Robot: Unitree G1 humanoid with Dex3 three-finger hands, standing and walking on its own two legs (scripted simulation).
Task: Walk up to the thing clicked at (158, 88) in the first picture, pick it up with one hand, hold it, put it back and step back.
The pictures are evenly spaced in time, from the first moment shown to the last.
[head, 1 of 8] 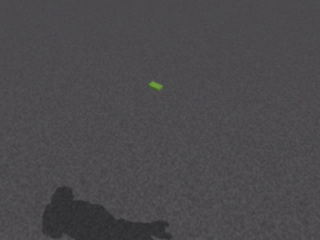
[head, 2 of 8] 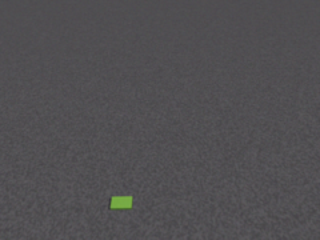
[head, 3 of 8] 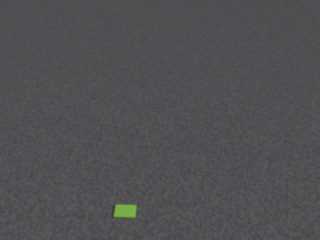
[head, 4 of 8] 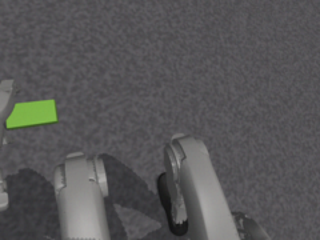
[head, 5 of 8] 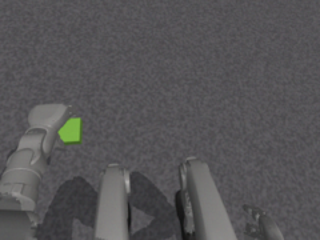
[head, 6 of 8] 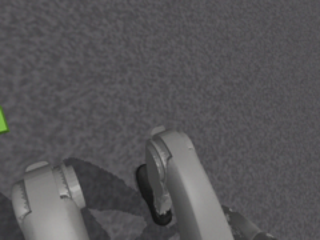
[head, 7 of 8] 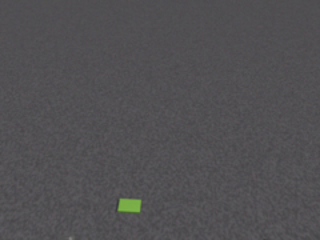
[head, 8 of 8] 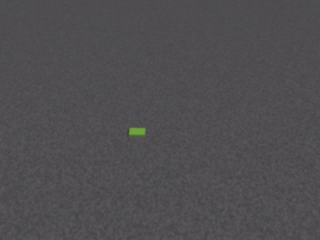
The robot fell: no
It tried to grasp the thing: yes
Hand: left
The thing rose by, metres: 0.68
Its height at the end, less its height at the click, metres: +0.00
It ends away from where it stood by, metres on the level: 0.01
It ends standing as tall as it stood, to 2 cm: yes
